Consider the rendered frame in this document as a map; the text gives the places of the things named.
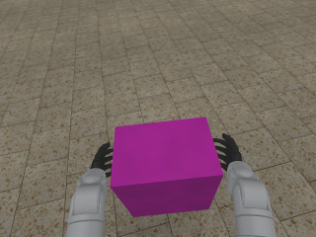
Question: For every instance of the robot left forearm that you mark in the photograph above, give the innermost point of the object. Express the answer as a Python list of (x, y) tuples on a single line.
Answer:
[(88, 205)]

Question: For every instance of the robot right forearm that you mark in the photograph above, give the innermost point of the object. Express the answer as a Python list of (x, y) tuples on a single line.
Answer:
[(251, 202)]

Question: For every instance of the right robot hand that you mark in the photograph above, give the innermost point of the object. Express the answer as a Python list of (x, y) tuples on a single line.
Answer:
[(231, 151)]

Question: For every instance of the carton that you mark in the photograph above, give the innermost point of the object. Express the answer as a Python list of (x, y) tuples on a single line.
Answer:
[(165, 166)]

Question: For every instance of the left robot hand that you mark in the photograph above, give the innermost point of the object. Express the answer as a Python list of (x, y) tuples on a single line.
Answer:
[(100, 159)]

